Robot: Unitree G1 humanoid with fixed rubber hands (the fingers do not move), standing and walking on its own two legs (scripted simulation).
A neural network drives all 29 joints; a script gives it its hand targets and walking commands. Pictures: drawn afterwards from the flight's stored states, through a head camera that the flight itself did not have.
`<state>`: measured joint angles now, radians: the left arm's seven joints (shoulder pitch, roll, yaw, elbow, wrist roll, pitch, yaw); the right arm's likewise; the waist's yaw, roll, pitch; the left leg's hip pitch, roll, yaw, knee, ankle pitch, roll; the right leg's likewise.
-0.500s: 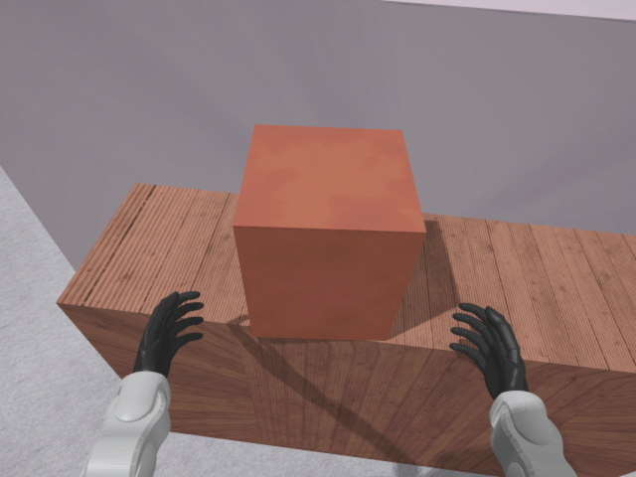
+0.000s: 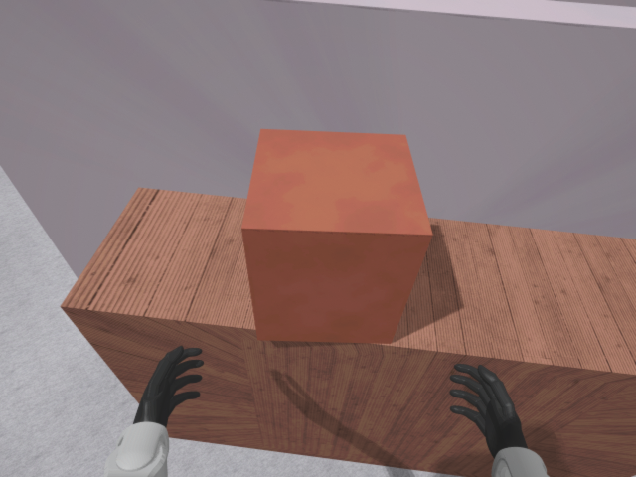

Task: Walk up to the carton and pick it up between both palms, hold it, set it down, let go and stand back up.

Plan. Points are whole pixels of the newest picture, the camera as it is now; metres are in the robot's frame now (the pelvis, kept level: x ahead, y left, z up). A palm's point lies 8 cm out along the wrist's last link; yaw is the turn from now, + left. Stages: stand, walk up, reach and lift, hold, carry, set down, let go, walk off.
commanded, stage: set down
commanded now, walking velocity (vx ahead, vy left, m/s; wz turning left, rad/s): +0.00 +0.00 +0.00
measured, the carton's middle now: (328, 241) +0.44 +0.01 +0.05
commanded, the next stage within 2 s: let go in 0.72 s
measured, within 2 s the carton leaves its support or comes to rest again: neither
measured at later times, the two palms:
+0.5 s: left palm (144, 457) +0.16 +0.23 -0.07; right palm out of the picture +0.17 -0.21 -0.07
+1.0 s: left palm (148, 464) +0.15 +0.22 -0.09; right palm out of the picture +0.15 -0.23 -0.09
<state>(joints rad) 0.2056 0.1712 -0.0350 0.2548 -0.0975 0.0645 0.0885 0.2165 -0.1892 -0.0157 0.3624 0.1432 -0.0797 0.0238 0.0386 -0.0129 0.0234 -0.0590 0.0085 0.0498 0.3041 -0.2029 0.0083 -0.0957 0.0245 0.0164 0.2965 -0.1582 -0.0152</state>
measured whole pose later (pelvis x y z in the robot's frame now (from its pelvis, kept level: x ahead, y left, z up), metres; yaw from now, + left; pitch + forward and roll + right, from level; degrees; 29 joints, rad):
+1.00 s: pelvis +0.00 -0.01 +0.00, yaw +0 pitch -3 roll +0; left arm 0.19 0.22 -0.02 0.52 -0.02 0.10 0.03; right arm 0.17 -0.18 -0.04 0.77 -0.02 -0.23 0.03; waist 0.01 -0.01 0.08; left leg -0.09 0.02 0.05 0.38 -0.24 0.00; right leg -0.12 0.03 0.00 0.36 -0.19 -0.02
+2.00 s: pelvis -0.03 +0.02 -0.01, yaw -4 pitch +1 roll +0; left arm 0.36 0.18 0.00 0.90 0.03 -0.01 0.01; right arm 0.38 -0.21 -0.02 0.96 -0.03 0.01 -0.01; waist -0.01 0.00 -0.04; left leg -0.25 0.00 0.12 0.48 -0.26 0.04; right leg -0.31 0.02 0.08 0.48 -0.19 0.01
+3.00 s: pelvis -0.02 +0.02 -0.01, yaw -4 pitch +0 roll +0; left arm 0.33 0.11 -0.02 1.14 0.01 0.00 0.03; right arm 0.36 -0.14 0.00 1.14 -0.02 0.00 -0.03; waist -0.01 0.00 -0.01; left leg -0.19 0.00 0.12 0.44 -0.25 0.04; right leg -0.26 0.02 0.10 0.46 -0.19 0.02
